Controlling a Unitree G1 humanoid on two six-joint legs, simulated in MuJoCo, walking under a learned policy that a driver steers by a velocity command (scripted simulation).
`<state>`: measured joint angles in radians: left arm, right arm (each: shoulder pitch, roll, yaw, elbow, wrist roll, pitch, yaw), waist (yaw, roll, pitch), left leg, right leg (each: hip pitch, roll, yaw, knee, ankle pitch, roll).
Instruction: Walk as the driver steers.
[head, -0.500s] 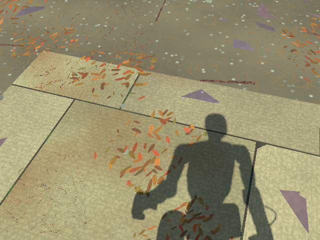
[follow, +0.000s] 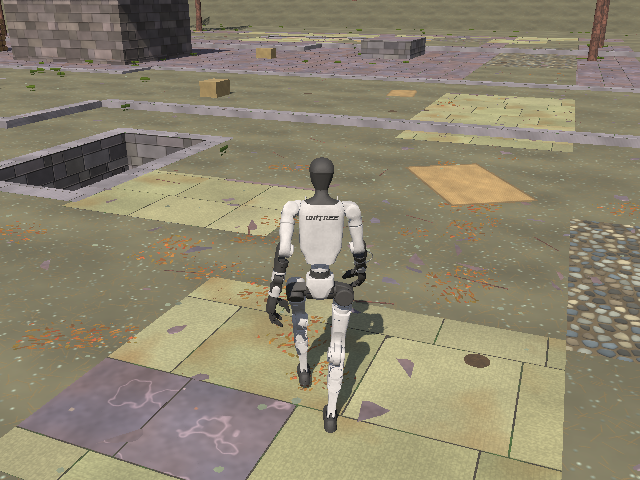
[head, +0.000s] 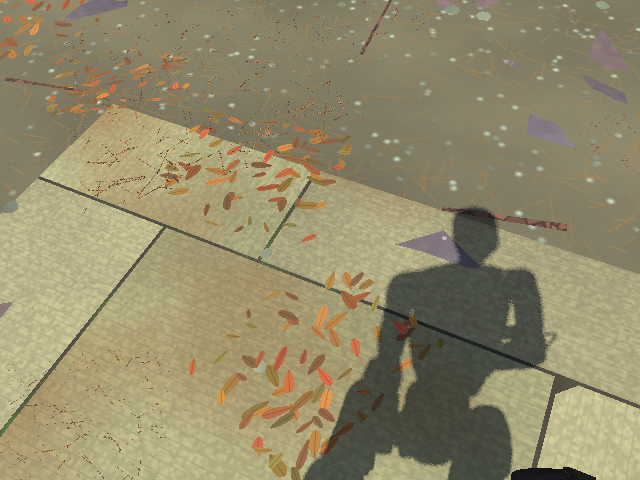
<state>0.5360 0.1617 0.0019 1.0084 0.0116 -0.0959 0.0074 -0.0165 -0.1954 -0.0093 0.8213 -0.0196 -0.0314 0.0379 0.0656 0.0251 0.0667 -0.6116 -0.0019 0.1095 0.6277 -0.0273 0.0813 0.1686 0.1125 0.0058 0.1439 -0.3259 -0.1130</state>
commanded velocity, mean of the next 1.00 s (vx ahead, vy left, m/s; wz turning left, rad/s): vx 0.50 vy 0.00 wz -0.10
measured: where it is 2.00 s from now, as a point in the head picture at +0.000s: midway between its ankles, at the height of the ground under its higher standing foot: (440, 236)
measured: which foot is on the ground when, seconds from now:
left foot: up 0.00-0.06, down 0.08-0.66, up 0.68-1.00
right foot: down 0.00-0.08, up 0.10-0.62, down 0.64-1.00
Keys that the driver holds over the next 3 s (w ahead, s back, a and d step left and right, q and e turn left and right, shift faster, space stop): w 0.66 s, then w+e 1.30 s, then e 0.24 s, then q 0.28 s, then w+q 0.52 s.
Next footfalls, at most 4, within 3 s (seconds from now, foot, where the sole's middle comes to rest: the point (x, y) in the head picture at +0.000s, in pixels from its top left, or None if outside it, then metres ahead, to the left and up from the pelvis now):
0.08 left None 0.22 0.06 -0.77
0.64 right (417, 445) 0.52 -0.11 -0.77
1.18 left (346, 313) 0.82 0.05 -0.77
1.72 right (470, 266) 0.97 -0.25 -0.77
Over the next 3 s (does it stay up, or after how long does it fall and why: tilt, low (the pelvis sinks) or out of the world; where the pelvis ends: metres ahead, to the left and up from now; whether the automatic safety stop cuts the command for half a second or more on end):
stays up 1.22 -0.34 0.01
